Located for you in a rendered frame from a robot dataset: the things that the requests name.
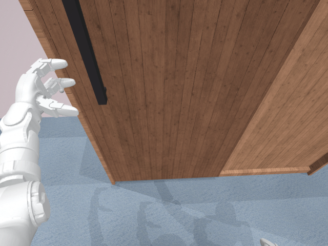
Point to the robot left upper arm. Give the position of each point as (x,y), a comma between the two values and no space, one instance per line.
(23,207)

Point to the robot left forearm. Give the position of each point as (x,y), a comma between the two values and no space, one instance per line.
(19,145)

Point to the handle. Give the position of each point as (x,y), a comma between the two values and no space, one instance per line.
(79,28)

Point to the robot left hand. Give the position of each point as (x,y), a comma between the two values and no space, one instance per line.
(30,88)

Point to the wardrobe door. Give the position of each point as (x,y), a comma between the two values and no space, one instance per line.
(184,78)
(290,127)

